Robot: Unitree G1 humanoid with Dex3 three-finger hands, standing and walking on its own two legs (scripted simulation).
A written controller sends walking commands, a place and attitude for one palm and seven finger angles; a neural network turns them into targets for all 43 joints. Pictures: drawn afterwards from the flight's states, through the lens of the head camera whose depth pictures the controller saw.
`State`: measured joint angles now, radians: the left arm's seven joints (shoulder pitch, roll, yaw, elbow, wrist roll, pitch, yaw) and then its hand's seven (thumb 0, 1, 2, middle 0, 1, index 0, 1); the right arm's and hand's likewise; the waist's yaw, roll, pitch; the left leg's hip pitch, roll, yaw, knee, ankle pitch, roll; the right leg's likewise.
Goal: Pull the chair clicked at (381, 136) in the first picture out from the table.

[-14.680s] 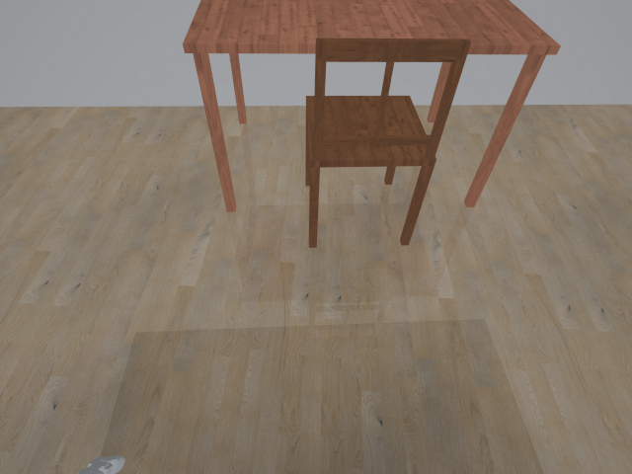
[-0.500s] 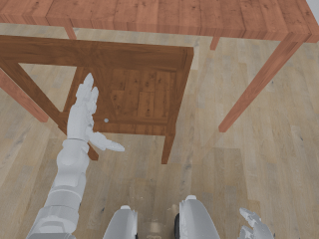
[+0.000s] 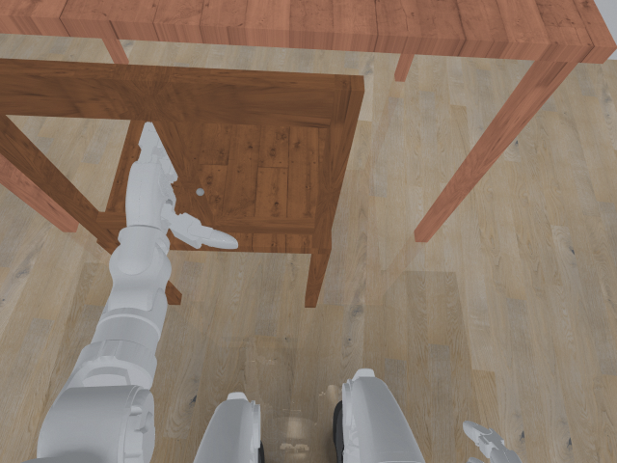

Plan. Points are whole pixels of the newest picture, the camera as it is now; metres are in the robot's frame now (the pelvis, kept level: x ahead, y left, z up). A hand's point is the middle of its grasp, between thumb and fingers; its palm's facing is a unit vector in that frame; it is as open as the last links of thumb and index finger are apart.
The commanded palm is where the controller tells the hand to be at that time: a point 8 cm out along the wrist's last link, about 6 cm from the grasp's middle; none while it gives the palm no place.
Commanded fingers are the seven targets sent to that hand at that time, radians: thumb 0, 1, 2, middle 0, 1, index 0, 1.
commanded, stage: push the fingers through the gap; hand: left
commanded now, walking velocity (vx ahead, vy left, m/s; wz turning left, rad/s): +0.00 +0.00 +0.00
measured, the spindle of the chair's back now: (189, 178) +0.48 +0.14 +0.01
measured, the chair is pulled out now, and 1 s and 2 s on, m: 0.00 0.00 0.02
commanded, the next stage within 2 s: hook a spindle and tug to test in 0.38 s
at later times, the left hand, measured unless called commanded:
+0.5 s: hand (206, 187) +0.46 +0.11 +0.03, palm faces -0.05 -1.00 -0.04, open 17.0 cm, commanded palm +0.42 +0.16 +0.03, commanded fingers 0.00 -0.50 0.30 -0.10 -0.19 -0.10 -0.19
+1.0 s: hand (205, 190) +0.45 +0.11 +0.03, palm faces -0.03 -1.00 -0.03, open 13.0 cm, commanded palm +0.42 +0.16 +0.03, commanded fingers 0.00 0.17 0.59 -0.50 -1.45 -0.50 -1.45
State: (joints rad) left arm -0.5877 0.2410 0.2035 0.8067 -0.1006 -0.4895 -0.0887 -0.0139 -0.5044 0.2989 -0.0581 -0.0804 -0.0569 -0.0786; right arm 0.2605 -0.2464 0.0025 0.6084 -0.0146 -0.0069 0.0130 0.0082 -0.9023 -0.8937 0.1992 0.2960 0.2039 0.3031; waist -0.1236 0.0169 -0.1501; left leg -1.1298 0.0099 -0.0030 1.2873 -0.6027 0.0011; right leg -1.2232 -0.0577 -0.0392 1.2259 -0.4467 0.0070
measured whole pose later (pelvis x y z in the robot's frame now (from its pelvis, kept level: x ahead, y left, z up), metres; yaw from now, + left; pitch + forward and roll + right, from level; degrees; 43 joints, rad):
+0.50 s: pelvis +0.00 +0.00 +0.00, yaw +0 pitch +26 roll +0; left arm -0.61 0.24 0.22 0.84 -0.09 -0.51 -0.08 -0.01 -0.50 0.30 -0.06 -0.08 -0.06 -0.08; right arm 0.27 -0.25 0.00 0.60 -0.02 0.02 0.02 0.01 -0.90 -0.89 0.20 0.30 0.20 0.30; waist -0.13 0.02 -0.15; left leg -1.13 0.01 0.00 1.28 -0.60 0.00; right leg -1.23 -0.05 -0.03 1.22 -0.44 0.01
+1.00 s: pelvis +0.00 +0.00 +0.00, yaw +0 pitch +26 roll +0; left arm -0.60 0.23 0.20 0.82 -0.10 -0.50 -0.07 -0.01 -0.29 0.39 -0.37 -1.04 -0.33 -1.04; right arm 0.26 -0.25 -0.01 0.60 -0.02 0.01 0.02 0.01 -0.90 -0.89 0.20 0.30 0.20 0.30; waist -0.12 0.02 -0.15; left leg -1.13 0.01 0.00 1.28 -0.60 0.00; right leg -1.22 -0.05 -0.04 1.22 -0.45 0.00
